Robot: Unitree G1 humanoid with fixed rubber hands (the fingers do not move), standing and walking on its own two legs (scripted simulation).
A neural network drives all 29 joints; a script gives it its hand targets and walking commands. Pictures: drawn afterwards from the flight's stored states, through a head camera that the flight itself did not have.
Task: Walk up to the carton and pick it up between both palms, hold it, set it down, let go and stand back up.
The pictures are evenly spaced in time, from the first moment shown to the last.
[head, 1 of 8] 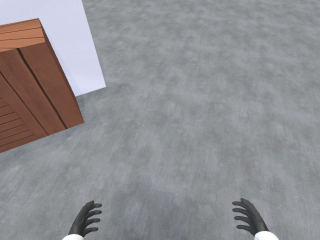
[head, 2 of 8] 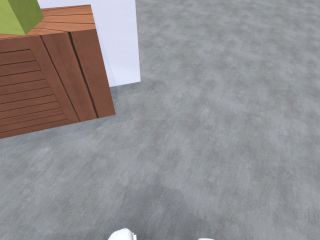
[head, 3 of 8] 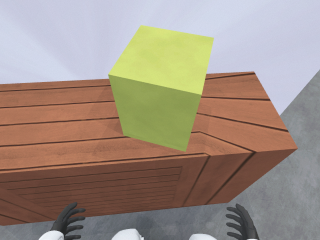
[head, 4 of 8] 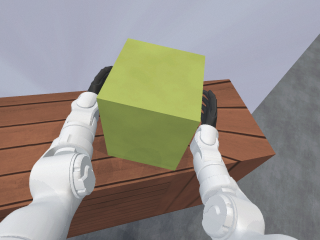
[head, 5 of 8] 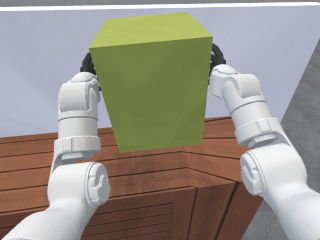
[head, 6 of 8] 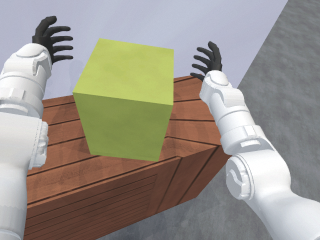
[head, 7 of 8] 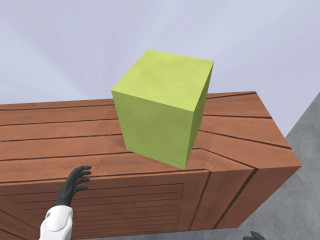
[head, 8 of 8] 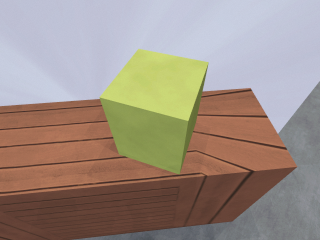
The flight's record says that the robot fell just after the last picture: no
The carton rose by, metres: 0.23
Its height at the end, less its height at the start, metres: +0.00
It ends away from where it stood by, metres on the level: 0.00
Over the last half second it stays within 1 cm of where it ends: yes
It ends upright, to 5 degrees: yes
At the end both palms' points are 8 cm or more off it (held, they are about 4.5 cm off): yes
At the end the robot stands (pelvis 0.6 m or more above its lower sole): yes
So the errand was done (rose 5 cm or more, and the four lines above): yes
